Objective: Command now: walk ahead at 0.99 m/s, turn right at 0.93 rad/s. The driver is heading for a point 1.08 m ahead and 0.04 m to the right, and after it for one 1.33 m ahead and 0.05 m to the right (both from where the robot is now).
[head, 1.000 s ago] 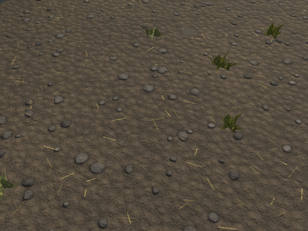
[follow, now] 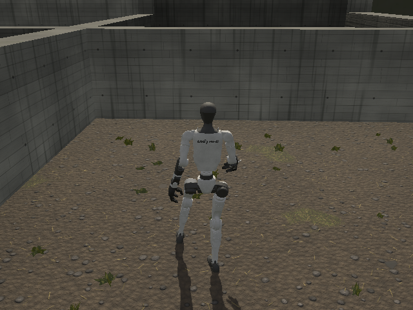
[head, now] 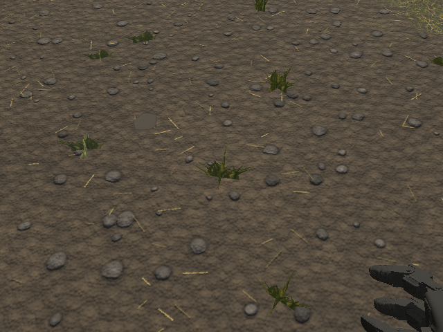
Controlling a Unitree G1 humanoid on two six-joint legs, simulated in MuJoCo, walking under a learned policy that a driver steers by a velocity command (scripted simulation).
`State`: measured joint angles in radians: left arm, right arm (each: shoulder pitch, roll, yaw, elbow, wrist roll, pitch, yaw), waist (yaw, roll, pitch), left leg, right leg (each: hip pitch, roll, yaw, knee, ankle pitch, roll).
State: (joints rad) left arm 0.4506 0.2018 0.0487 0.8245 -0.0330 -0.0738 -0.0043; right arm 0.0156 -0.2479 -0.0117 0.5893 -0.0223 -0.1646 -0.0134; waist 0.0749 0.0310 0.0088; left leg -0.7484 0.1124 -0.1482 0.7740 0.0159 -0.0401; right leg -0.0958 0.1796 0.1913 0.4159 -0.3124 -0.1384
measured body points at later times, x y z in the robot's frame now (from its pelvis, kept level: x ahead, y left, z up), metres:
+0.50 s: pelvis +0.41 +0.00 -0.01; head +0.42 -0.02 +0.44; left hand +0.74 +0.08 -0.06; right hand +0.23 -0.22 -0.14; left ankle +0.30 +0.18 -0.74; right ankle +0.55 -0.22 -0.67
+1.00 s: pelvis +0.78 -0.19 -0.02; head +0.82 -0.19 +0.43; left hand +0.90 +0.07 -0.14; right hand +0.90 -0.48 -0.11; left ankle +1.00 -0.16 -0.70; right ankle +0.62 -0.24 -0.73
